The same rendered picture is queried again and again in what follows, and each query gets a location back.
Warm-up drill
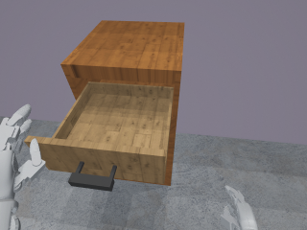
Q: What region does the handle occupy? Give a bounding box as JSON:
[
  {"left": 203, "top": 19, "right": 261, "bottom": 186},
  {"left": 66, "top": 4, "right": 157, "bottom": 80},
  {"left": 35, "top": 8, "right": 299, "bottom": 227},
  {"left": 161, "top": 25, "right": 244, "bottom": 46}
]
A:
[{"left": 68, "top": 161, "right": 117, "bottom": 192}]

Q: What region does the robot right hand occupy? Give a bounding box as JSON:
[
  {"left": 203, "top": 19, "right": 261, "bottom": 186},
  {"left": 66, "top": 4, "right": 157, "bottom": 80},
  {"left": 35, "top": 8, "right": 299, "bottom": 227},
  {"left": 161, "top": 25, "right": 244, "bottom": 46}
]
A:
[{"left": 220, "top": 185, "right": 258, "bottom": 230}]

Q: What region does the drawer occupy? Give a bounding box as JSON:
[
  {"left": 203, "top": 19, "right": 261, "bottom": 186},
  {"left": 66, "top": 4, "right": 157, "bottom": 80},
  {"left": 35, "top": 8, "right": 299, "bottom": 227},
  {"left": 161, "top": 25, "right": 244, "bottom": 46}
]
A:
[{"left": 24, "top": 81, "right": 174, "bottom": 184}]

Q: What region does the robot left hand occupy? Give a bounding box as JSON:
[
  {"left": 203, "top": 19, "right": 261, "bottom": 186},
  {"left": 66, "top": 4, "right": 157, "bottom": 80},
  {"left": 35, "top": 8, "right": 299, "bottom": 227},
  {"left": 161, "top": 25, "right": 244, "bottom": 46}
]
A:
[{"left": 0, "top": 104, "right": 46, "bottom": 200}]

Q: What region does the cabinet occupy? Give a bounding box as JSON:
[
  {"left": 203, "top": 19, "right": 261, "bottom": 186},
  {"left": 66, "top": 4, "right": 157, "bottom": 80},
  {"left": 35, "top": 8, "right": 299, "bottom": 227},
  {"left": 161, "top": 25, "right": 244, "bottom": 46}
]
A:
[{"left": 60, "top": 20, "right": 185, "bottom": 186}]

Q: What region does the robot left forearm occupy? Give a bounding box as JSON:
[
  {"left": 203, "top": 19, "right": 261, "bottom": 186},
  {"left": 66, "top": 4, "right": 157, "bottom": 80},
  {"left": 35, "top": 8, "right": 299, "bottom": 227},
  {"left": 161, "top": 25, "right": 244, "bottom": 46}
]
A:
[{"left": 0, "top": 198, "right": 21, "bottom": 230}]

